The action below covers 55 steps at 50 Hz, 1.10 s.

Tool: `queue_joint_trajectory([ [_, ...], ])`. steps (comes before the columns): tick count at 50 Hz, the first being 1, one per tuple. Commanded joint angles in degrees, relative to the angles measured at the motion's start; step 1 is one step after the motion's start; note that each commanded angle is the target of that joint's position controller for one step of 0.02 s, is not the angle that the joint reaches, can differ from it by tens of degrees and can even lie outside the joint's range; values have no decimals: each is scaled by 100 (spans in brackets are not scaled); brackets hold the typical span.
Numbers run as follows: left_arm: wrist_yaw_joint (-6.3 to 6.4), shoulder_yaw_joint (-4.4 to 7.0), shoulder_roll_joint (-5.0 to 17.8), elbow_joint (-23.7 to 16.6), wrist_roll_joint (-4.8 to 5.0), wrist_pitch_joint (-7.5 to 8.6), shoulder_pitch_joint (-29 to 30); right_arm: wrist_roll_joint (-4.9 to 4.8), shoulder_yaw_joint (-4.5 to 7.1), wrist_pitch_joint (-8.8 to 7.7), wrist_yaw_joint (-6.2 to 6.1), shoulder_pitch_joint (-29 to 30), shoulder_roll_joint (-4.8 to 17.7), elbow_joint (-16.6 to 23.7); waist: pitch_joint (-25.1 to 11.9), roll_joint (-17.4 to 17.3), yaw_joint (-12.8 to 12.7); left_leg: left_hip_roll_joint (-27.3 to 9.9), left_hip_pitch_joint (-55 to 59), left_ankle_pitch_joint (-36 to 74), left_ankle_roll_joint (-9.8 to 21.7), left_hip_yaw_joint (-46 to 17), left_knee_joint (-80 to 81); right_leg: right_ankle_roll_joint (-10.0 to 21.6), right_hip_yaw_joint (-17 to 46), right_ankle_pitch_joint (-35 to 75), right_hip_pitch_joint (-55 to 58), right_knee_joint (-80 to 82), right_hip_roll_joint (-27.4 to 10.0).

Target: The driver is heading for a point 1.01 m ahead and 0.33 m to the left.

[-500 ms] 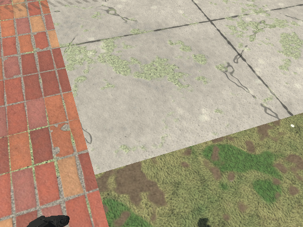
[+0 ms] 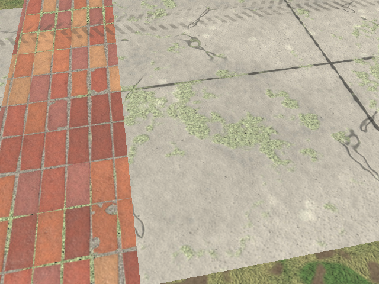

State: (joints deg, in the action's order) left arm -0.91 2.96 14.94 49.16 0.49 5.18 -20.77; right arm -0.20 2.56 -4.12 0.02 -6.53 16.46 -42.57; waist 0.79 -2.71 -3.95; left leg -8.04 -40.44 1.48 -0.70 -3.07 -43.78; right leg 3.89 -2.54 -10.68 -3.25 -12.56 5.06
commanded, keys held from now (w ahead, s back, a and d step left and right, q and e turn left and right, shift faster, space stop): w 0.38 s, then w+q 0.62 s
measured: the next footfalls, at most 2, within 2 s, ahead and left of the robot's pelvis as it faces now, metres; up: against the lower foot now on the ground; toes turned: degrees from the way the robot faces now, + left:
left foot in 0.18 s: +0.30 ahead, +0.15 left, +0.00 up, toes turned +2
right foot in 0.70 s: +0.58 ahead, -0.08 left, +0.00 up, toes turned +8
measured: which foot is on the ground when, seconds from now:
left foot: up 0.00-0.16, down 0.18-0.72, up 0.74-1.00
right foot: down 0.00-0.20, up 0.22-0.68, down 0.70-1.00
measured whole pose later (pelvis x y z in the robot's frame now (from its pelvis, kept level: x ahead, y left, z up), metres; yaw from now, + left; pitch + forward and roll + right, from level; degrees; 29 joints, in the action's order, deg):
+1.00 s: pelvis +0.54 +0.02 +0.00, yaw +17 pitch +1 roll -2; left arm -0.4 3.8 15.5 50.6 -0.6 5.7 -16.4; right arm -1.5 4.7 -1.0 -0.1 -12.1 18.1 -40.7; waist 1.3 -3.0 -3.1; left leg -6.4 -39.1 -8.6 0.0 -3.7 -56.8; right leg 1.7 -8.8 -11.3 -5.2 -15.6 1.1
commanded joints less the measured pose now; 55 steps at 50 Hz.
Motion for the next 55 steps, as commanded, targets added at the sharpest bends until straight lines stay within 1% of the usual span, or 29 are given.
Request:
queue_joint_trajectory([
  [1, 48, 197, 1001, -264, 64, 49, 24, -42, -20, -104, 87, 557, 174, 458, 300, 447, -19, 198, 455, 602, 2, 215, 781, 823, 717, 1021, -459, 548, -1513],
  [4, 64, 202, 1040, -94, 80, -62, -231, -76, -14, -140, 198, 955, 262, 672, 366, 495, -103, 292, 235, 216, 150, 173, 1212, 767, 829, 1163, 260, 214, -1802],
  [6, 91, 225, 1111, -35, 83, -137, -232, -72, 13, -163, 257, 916, 365, 730, 278, 596, 10, 385, 401, -267, 303, 202, 1408, 663, 896, 1597, 631, -82, -1955],
  [8, 114, 241, 1205, -44, 74, -203, -45, -53, 120, -180, 253, 237, 583, 579, -148, 727, 449, 684, 1473, -582, 520, 473, 1615, 495, 731, 3125, 709, -906, -1818],
  [9, 128, 188, 1089, -73, 35, -227, -13, -38, 264, -177, 203, -677, 862, 311, -753, 637, 866, 727, 2808, -443, 716, 513, 1612, 330, 491, 3539, 338, -1989, -1509],
  [10, 147, 53, 785, -247, -118, -206, -68, 23, 386, -147, 133, -1774, 1322, 122, -1715, -62, 1206, -385, 4655, -113, 1100, -727, 1358, 113, 212, 1938, -882, -3872, -1132],
  [11, 77, -130, 109, -264, -40, -75, -850, 28, 436, -123, 175, -1910, 1597, 6, -2358, -1614, 748, -1466, 6369, -1529, 1977, -3481, 2114, -214, 403, -1985, -3139, -5632, -98],
  [12, 45, 9, 780, -194, 81, 32, -428, -25, 284, -113, 174, -1856, 976, 83, -2097, -909, 1017, -1342, 6221, -2231, 1783, -3708, 2529, -156, 1044, -2198, -3791, -6201, -387],
  [13, 21, 82, 1010, -383, 198, 96, 152, -21, 216, -112, 147, -1438, 797, 136, -1252, -575, 972, -1168, 5485, -2004, 1554, -2841, 2635, -98, 896, -1674, -4105, -6217, -658],
  [14, 50, 62, 928, -448, 162, 114, 452, 6, 188, -108, 141, -1052, 739, 193, -799, -67, 797, -962, 4672, -1341, 1462, -2236, 2756, -122, 724, -1154, -3936, -5979, -938],
  [15, 67, 82, 870, -473, 64, 93, 590, 42, 156, -115, 156, -808, 605, 212, -462, 56, 643, -757, 4034, -802, 1435, -1799, 2932, -167, 687, -837, -3749, -5645, -1104],
  [16, 64, 90, 797, -451, 43, 39, 461, 96, 126, -144, 160, -697, 513, 217, -426, -101, 452, -625, 3652, -519, 1406, -1529, 3097, -195, 735, -611, -3398, -5475, -1241],
  [19, 93, 49, 554, -406, 13, -128, 358, 30, 150, -238, 171, -709, 552, 96, -269, -117, 280, -489, 3175, -59, 1509, -977, 3483, -349, 650, -338, -3229, -5028, -1315],
  [22, 119, 32, 508, -671, -92, -121, 1048, -4, 201, -200, 95, -987, 717, -66, 14, 34, 404, -376, 3144, 188, 1531, -763, 3650, -528, 608, 410, -3597, -4026, -1300],
  [26, 39, -18, 393, -868, -53, -7, 1870, -69, 249, -102, -7, -1324, 865, -216, 146, -23, 663, -112, 3124, -67, 1296, -461, 3583, -611, 495, 1499, -3199, -2451, -987],
  [30, -71, -9, 489, -1063, 16, 94, 2468, -126, 278, -7, -56, -1685, 902, -372, 219, -135, 810, -310, 3456, -366, 1235, -793, 3206, -563, 570, 1495, -2926, -1751, -792],
  [33, -99, 81, 743, -1023, 25, 173, 2211, -115, 336, 72, -112, -1611, 987, -371, 101, -318, 563, -469, 3691, -296, 1077, -1139, 2734, -394, 603, 924, -2349, -1444, -722],
  [34, -80, 144, 844, -910, 20, 193, 1803, -106, 327, 100, -118, -1542, 950, -349, -81, -338, 328, -344, 3620, 39, 978, -1101, 2338, -283, 500, 777, -1750, -1278, -661],
  [35, -33, 264, 1089, -719, -21, 213, 1060, -65, 257, 105, -112, -1530, 756, -302, -604, -224, 3, 7, 3306, 273, 805, -893, 1421, -87, 560, 761, -598, -1303, -805],
  [36, 24, 368, 1479, -610, -95, 203, 74, 59, 121, 108, -109, -1518, 372, -104, -1562, 509, -351, 501, 2319, -994, 574, -509, -369, 245, 1607, 638, 1034, -1486, -1881],
  [37, 0, 446, 1807, -486, -90, 110, -133, -97, -3, 6, -88, -2346, -97, 58, -2175, 2264, 78, 1176, 221, -3596, 260, -112, -2154, 1070, 4087, -588, 2638, -881, -3018],
  [38, -10, 303, 1186, -579, -49, 98, 7, -225, 137, -14, -102, -2096, 537, -62, -1740, 1574, -109, 815, -369, -3450, 248, -594, -2868, 957, 4317, -1660, 2223, -472, -2869],
  [39, 7, 212, 869, -614, -26, 100, 318, -251, 242, 3, -106, -1538, 847, 60, -1001, 1122, -136, 596, -527, -2909, 275, -511, -2950, 710, 3376, -1570, 1497, -377, -2672],
  [40, 1, 161, 745, -624, -55, 98, 692, -206, 253, 40, -125, -1339, 782, 95, -622, 779, 45, 368, -286, -2447, 243, -398, -2819, 595, 2708, -907, 770, -248, -2427],
  [42, 9, 115, 536, -566, -122, 112, 1033, -146, 279, 130, -85, -1293, 596, 154, -233, 995, 310, 74, 166, -1938, 198, -408, -2437, 540, 1798, -98, -111, 67, -2100],
  [44, 21, 153, 568, -483, -112, 164, 1097, -166, 259, 234, -56, -1271, 395, 214, -103, 944, 393, 13, 282, -1745, 148, -301, -2287, 599, 1235, 402, -409, 315, -2018],
  [48, 72, 249, 827, -307, -111, 181, 967, -113, 232, 290, -23, -856, 305, 469, 77, 650, 357, -27, -74, -964, 35, -304, -1468, 708, 495, 1154, -309, 508, -2066],
  [52, 116, 288, 1014, -230, -81, 99, 839, -114, 161, 229, 135, -168, 195, 695, 245, 543, 110, 63, 131, -75, 103, 74, -219, 576, -231, 1384, -122, 517, -1957],
  [55, 127, 333, 1162, -127, -10, 2, 571, -116, 129, 232, 237, 344, 173, 941, 412, 494, -66, 138, 100, -151, 216, 321, 349, 503, -478, 1466, 317, 419, -2094],
])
